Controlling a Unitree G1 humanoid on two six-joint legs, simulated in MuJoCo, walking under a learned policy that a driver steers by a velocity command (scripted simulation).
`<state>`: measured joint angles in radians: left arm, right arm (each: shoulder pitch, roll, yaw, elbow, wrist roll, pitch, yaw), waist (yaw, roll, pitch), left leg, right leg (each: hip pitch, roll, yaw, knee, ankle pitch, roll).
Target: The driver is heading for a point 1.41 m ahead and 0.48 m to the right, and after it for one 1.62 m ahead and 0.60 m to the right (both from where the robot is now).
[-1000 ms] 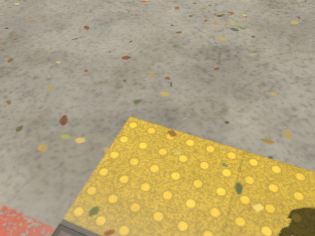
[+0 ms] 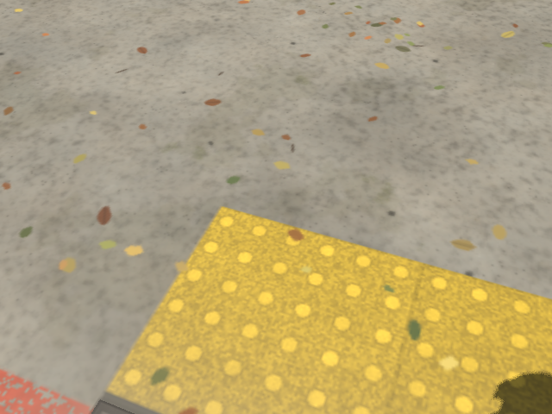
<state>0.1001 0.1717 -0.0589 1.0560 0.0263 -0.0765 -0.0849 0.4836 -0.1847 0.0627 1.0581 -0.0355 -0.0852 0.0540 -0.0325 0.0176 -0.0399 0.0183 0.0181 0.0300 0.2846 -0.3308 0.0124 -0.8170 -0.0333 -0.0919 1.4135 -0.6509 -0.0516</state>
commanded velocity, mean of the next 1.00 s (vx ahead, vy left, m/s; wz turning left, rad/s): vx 0.83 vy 0.00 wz -0.40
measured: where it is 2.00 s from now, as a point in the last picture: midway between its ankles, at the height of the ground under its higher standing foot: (459, 145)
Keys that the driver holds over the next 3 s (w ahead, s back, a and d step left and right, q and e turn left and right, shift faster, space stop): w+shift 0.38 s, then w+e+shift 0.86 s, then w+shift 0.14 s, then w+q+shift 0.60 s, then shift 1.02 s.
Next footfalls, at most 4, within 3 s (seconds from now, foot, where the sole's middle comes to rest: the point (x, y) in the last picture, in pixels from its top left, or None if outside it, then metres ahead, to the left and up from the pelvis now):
0.64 left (249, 410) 0.50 0.08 -0.64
1.10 right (370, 267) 0.87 -0.24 -0.64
1.54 left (409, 162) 1.28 -0.43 -0.64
1.98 right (511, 118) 1.49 -0.83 -0.64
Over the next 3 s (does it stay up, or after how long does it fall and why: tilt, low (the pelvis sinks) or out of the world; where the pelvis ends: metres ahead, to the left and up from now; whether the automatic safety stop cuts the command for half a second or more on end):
stays up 1.73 -0.78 0.13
